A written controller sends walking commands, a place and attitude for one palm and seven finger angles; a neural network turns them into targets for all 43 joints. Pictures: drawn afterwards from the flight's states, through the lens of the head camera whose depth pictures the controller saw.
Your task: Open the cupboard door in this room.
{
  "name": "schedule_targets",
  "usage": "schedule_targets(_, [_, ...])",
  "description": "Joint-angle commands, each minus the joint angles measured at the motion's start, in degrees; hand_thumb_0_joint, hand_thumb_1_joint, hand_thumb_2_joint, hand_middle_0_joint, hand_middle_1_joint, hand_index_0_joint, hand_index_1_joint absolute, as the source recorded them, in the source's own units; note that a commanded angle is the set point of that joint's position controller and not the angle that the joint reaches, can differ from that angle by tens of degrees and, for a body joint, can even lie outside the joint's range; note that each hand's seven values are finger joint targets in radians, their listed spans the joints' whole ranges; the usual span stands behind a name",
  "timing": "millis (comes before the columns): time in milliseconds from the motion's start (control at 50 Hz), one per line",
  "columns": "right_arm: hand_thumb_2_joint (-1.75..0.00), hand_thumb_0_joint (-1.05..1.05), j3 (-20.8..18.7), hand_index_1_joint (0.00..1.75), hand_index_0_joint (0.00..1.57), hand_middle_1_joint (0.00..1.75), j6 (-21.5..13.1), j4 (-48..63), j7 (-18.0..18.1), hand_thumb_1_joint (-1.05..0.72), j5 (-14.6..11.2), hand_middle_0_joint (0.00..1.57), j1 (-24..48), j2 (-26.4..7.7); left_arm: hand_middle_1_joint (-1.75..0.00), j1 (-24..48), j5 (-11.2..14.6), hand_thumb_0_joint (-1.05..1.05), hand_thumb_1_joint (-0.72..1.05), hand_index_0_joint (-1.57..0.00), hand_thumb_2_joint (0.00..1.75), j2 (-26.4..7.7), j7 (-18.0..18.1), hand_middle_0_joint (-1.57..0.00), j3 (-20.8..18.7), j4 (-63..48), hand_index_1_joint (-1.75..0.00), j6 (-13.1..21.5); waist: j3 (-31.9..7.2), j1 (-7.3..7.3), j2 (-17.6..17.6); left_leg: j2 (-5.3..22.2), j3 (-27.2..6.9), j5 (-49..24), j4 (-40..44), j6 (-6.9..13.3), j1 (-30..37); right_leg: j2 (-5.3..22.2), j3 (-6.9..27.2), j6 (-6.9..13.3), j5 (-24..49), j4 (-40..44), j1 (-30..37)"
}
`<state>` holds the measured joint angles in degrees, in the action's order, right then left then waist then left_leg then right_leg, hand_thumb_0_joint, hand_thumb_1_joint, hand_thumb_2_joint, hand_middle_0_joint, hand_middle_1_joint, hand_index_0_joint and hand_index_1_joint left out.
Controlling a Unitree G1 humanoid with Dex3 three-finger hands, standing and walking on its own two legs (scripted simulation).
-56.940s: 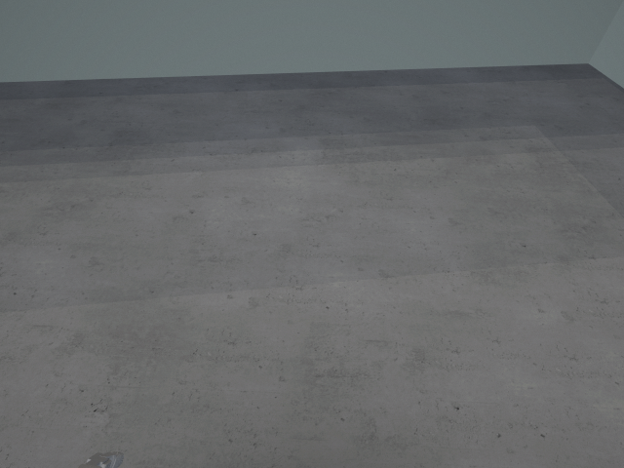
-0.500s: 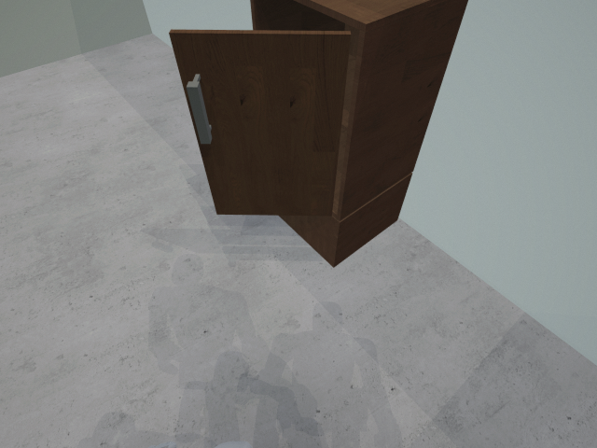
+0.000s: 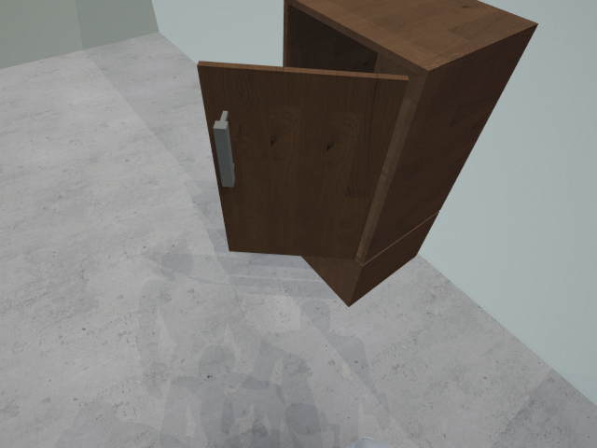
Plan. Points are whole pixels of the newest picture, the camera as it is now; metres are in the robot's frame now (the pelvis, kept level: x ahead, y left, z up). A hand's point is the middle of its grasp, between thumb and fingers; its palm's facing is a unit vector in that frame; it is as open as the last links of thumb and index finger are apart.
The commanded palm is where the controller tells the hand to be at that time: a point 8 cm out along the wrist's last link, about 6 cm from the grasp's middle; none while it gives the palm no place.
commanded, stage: take the last steps up to it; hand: left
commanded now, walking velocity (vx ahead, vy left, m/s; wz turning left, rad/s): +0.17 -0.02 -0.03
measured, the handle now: (226, 149) +0.67 +0.21 -0.03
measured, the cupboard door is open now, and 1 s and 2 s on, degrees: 49 49 49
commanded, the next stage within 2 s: come to a stop and stand still in 0.06 s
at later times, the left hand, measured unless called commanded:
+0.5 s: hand (209, 413) +0.20 +0.16 -0.18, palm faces +0.01 -0.98 -0.20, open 7.3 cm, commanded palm none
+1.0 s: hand out of the picture +0.12 +0.17 -0.17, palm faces -0.03 -0.97 -0.24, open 7.3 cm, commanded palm none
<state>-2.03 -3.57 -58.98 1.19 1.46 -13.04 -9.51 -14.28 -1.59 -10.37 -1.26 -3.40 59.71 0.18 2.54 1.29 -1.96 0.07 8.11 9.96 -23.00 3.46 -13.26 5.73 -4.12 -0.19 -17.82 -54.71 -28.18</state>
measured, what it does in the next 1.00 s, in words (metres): steps on the spot: right foot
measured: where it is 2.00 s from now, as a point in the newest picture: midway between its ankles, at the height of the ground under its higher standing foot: outside the picture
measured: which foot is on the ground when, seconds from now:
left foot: down 0.00-1.00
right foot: up 0.00-0.16, down 0.18-1.00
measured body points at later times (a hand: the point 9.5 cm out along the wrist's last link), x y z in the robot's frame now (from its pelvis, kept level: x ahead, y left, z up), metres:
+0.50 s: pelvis +0.11 -0.02 -0.01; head +0.14 -0.02 +0.44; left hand +0.20 +0.21 -0.16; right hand +0.12 -0.25 -0.16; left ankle +0.09 +0.09 -0.74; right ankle +0.10 -0.13 -0.74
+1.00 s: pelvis +0.08 -0.02 -0.01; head +0.08 -0.03 +0.44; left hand +0.12 +0.22 -0.15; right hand +0.13 -0.25 -0.16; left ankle +0.09 +0.09 -0.74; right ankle +0.10 -0.13 -0.74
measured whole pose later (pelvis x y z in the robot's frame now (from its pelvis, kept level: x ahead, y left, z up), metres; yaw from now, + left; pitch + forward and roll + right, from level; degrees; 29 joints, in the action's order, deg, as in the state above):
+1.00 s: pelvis +0.08 -0.02 -0.01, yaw -2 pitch -2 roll +1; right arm -0.2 0.5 -55.4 0.6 0.8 -13.1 -10.7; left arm -15.6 -1.0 -10.3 1.4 0.7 56.5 -1.1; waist 1.5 -0.1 1.1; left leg 0.9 6.4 15.2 -29.1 1.2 -12.2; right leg 2.4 -3.7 0.3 -14.4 -30.6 -14.6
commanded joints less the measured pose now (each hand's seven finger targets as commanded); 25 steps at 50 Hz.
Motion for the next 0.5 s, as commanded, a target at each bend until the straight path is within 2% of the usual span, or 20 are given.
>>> schedule_targets(0, [-0.9, 0.0, -1.47, 0.3, 0.2, 0.3, 0.05, 0.62, -0.01, -0.9, 0.35, 0.2, -5.8, -7.61, -0.3, 1.71, 0.06, 0.0, 0.9, -0.2, 0.9, -1.62, 0.16, -0.2, 0.33, -3.76, -0.3, 0.82, -0.55, -1.87, 7.23, 15.71, -11.78, 5.11, 13.84, 5.89, 0.71, -0.14, 0.18, -0.02, 1.28, 10.51, 3.3])
schedule_targets(40, [-0.9, 0.0, -1.39, 0.3, 0.2, 0.3, 0.39, 0.22, -0.07, -0.9, 0.43, 0.2, -5.75, -7.63, -0.3, 3.28, 0.06, 0.0, 0.9, -0.2, 0.9, -2.69, 0.17, -0.2, 0.3, -4.41, -0.3, 0.91, 0.18, -1.89, 7.73, 15.9, -12.21, 5.54, 12.31, 5.9, 0.51, -0.78, -0.21, 0.08, 0.38, 15.58, 6.12])
schedule_targets(60, [-0.9, 0.0, -1.41, 0.3, 0.2, 0.3, 0.51, -0.14, -0.06, -0.9, 0.47, 0.2, -5.85, -7.81, -0.3, 3.4, 0.03, 0.0, 0.9, -0.2, 0.9, -2.53, 0.13, -0.2, 0.28, -4.22, -0.3, 0.96, -0.04, -1.67, 7.3, 15.4, -11.2, 4.79, 10.95, 5.32, 0.61, -1.63, -0.94, 0.06, 1.31, 18.03, 8.34])
schedule_targets(100, [-0.9, 0.0, -1.19, 0.3, 0.2, 0.3, 0.79, -0.65, -0.07, -0.9, 0.12, 0.2, -5.91, -7.12, -0.3, 1.03, 0.06, 0.0, 0.9, -0.2, 0.9, -3.59, 0.33, -0.2, 0.04, -3.07, -0.3, 1.27, -1.17, -0.2, 5.11, 12.61, -8.52, 4.08, 5.21, 2.71, -1.5, -2.93, -1.56, 0.22, 4.95, 25.61, 16.86])
schedule_targets(120, [-0.9, 0.0, -0.87, 0.3, 0.2, 0.3, 0.75, -0.84, -0.22, -0.9, -0.18, 0.2, -5.62, -5.98, -0.3, -1.03, 0.16, 0.0, 0.9, -0.2, 0.9, -5.13, 0.62, -0.2, -0.29, -2.24, -0.3, 1.62, -1.61, 0.76, 1.8, 9.72, -6.39, 5.91, 1.24, 0.69, -4.47, -1.4, 1.26, 1.13, 5.31, 29.1, 22.22])
schedule_targets(140, [-0.9, 0.0, -0.38, 0.3, 0.2, 0.3, 0.79, -0.38, -0.48, -0.9, -0.45, 0.2, -5.18, -4.19, -0.3, -3.71, 0.14, 0.0, 0.9, -0.2, 0.9, -7.53, 1.06, -0.2, -0.58, -1.15, -0.3, 2.09, -0.83, 1.83, -3.88, 4.86, -2.41, 10.69, -4.85, -1.97, -9.91, 5.07, 9.6, 3.81, 7.06, 33.48, 26.34])
schedule_targets(160, [-0.9, 0.0, 0.05, 0.3, 0.2, 0.3, 0.8, 0.06, -0.63, -0.9, -0.35, 0.2, -6.53, -2.82, -0.3, -5.57, 0.39, 0.0, 0.9, -0.2, 0.9, -10.94, 1.33, -0.2, -1.08, -0.17, -0.3, 2.05, -0.72, 1.45, -9.08, 0.86, 1.03, 15.03, -10.04, -4.09, -14.73, 12.77, 17.03, 8.06, 14.74, 35.25, 29.52])
schedule_targets(180, [-0.9, 0.0, 0.21, 0.3, 0.2, 0.3, 1.21, -0.33, -0.19, -0.9, -0.4, 0.2, -6.01, -3.27, -0.3, -6.49, 0.86, 0.0, 0.9, -0.2, 0.9, -10.76, 1.79, -0.2, -0.85, 0.16, -0.3, 2.57, -3.64, 1.71, -10.55, 1.6, -1.03, 20.37, -15.72, -4.73, -12.01, 15.49, 19.51, 11.38, 26.92, 36.28, 28.65])
schedule_targets(200, [-0.9, 0.0, 0.3, 0.3, 0.2, 0.3, 1.55, -0.96, 0.24, -0.9, -0.65, 0.2, -5.44, -3.18, -0.3, -4.11, 0.9, 0.0, 0.9, -0.2, 0.9, -9.45, 2.34, -0.2, -0.4, 0.07, -0.3, 2.92, -4.47, 0.93, -11.3, 2.65, -4.41, 20.96, -17.66, -4.95, -10.43, 14.65, 17.32, 12.14, 42.31, 34.33, 28.04])
schedule_targets(220, [-0.9, 0.0, 0.44, 0.3, 0.2, 0.3, 2.0, -1.77, 0.6, -0.9, -1.09, 0.2, -6.95, -2.99, -0.3, -1.27, 0.94, 0.0, 0.9, -0.2, 0.9, -8.6, 2.86, -0.2, -0.1, -0.24, -0.3, 2.8, -6.07, -0.58, -10.59, 3.15, -6.0, 19.4, -15.82, -5.39, -8.89, 13.61, 13.58, 11.83, 53.76, 31.32, 29.37])
schedule_targets(240, [-0.9, 0.0, 0.43, 0.3, 0.2, 0.3, 2.51, -2.64, 0.79, -0.9, -1.38, 0.2, -8.01, -2.4, -0.3, 0.64, 1.12, 0.0, 0.9, -0.2, 0.9, -7.97, 3.27, -0.2, 0.05, -0.62, -0.3, 2.27, -6.63, -1.59, -8.38, 3.28, -5.85, 15.22, -11.06, -5.49, -6.48, 12.15, 10.51, 10.67, 59.14, 28.91, 29.27])
schedule_targets(260, [-0.9, 0.0, 0.56, 0.3, 0.2, 0.3, 2.9, -3.69, 0.88, -0.9, -1.45, 0.2, -9.2, -2.26, -0.3, 2.06, 1.48, 0.0, 0.9, -0.2, 0.9, -8.0, 3.42, -0.2, 0.21, -0.86, -0.3, 1.92, -7.1, -2.44, -5.92, 3.28, -5.33, 7.38, -4.93, -5.78, -3.01, 10.42, 8.08, 8.86, 58.45, 26.52, 28.09])
schedule_targets(280, [-0.9, 0.0, 0.58, 0.3, 0.2, 0.3, 2.91, -4.6, 0.96, -0.9, -1.37, 0.2, -10.25, -2.67, -0.3, 3.04, 1.93, 0.0, 0.9, -0.2, 0.9, -7.57, 3.48, -0.2, 0.52, -1.07, -0.3, 1.54, -7.93, -2.71, -2.69, 4.14, -5.54, -8.51, -0.41, -5.47, 1.61, 7.57, 5.9, 6.08, 52.09, 24.61, 25.43])
schedule_targets(300, [-0.9, 0.0, 0.36, 0.3, 0.2, 0.3, 2.74, -4.39, 1.25, -0.9, -0.98, 0.2, -9.26, -4.4, -0.3, 3.05, 2.2, 0.0, 0.9, -0.2, 0.9, -6.37, 3.4, -0.2, 0.71, -1.62, -0.3, 1.13, -7.45, -1.57, 3.52, 7.12, -6.89, -24.05, -1.2, -4.44, 4.73, 4.6, 4.27, 3.24, 42.4, 24.28, 22.0])
schedule_targets(320, [-0.9, 0.0, 0.01, 0.3, 0.2, 0.3, 3.07, -3.67, 1.24, -0.9, -0.82, 0.2, -7.94, -5.52, -0.3, 2.97, 1.94, 0.0, 0.9, -0.2, 0.9, -6.15, 3.61, -0.2, 0.76, -1.85, -0.3, 0.6, -6.69, -1.09, 5.27, 8.83, -7.19, -26.94, -1.65, -3.22, 4.55, 2.8, 3.64, 2.0, 31.66, 25.46, 20.24])
schedule_targets(340, [-0.9, 0.0, -0.19, 0.3, 0.2, 0.3, 3.28, -3.07, 1.17, -0.9, -0.84, 0.2, -6.56, -5.65, -0.3, 3.77, 1.41, 0.0, 0.9, -0.2, 0.9, -6.1, 3.7, -0.2, 0.62, -1.94, -0.3, -0.13, -3.56, -1.01, 5.5, 9.38, -7.75, -27.97, -1.47, -2.6, 3.59, 1.37, 3.29, 1.46, 26.03, 24.94, 18.33])
schedule_targets(360, [-0.9, 0.0, -0.42, 0.3, 0.2, 0.3, 3.38, -2.76, 1.39, -0.9, -0.74, 0.2, -6.38, -5.83, -0.3, 3.68, 1.22, 0.0, 0.9, -0.2, 0.9, -5.78, 3.56, -0.2, 0.37, -2.32, -0.3, -0.55, -1.98, -1.04, 7.32, 9.94, -8.3, -32.55, -1.3, -2.02, 3.39, 0.9, 2.84, 1.24, 25.57, 23.65, 17.48])
schedule_targets(400, [-0.9, 0.0, -0.98, 0.3, 0.2, 0.3, 3.71, -1.94, 1.75, -0.9, -0.7, 0.2, -6.5, -7.08, -0.3, 2.57, 1.29, 0.0, 0.9, -0.2, 0.9, -6.09, 3.4, -0.2, 0.25, -2.51, -0.3, -0.96, -3.77, -0.98, 8.75, 11.43, -9.7, -39.07, -1.44, -0.55, 5.49, -0.39, 1.88, 0.76, 20.99, 21.56, 17.12])
schedule_targets(440, [-0.9, 0.0, -1.61, 0.3, 0.2, 0.3, 3.99, -0.9, 1.78, -0.9, -0.62, 0.2, -5.68, -7.95, -0.3, 2.39, 1.13, 0.0, 0.9, -0.2, 0.9, -5.77, 3.41, -0.2, 0.08, -3.0, -0.3, -1.13, -4.96, -0.89, 6.91, 12.45, -10.34, -38.99, -2.08, 0.66, 6.94, -1.33, 1.74, 0.73, 15.6, 21.12, 16.57])
schedule_targets(480, [-0.9, 0.0, -2.2, 0.3, 0.2, 0.3, 4.41, 0.42, 1.65, -0.9, -0.47, 0.2, -4.45, -8.74, -0.3, 2.27, 0.94, 0.0, 0.9, -0.2, 0.9, -6.18, 3.29, -0.2, -0.19, -3.77, -0.3, -1.38, -5.73, -0.99, 6.97, 12.64, -10.66, -33.5, -2.44, 1.09, 6.16, -1.51, 1.97, 0.72, 13.83, 21.26, 16.48])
